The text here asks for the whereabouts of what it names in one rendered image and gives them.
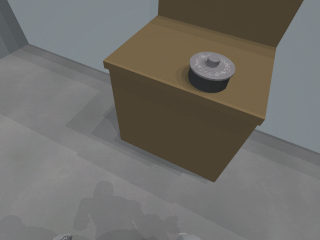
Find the knob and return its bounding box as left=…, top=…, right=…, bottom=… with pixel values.
left=207, top=54, right=221, bottom=66

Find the table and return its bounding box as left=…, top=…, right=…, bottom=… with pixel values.
left=103, top=0, right=304, bottom=182

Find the pot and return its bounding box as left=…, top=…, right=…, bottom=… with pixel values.
left=188, top=67, right=230, bottom=93

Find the lid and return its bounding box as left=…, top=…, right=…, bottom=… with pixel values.
left=189, top=52, right=236, bottom=81

